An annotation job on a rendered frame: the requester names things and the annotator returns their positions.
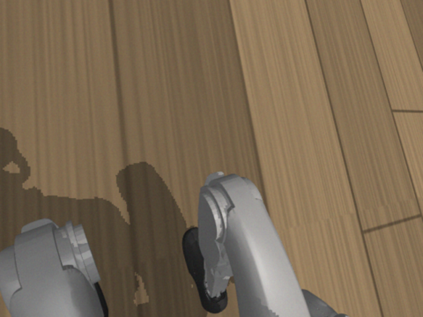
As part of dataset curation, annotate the right robot foot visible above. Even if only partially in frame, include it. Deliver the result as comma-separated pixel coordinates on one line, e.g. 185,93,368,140
182,227,227,314

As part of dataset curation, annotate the right robot hand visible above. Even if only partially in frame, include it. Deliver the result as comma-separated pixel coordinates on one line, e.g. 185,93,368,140
302,289,338,317

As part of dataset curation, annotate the left robot foot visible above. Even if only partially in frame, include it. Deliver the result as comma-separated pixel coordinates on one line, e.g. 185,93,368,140
94,282,108,317

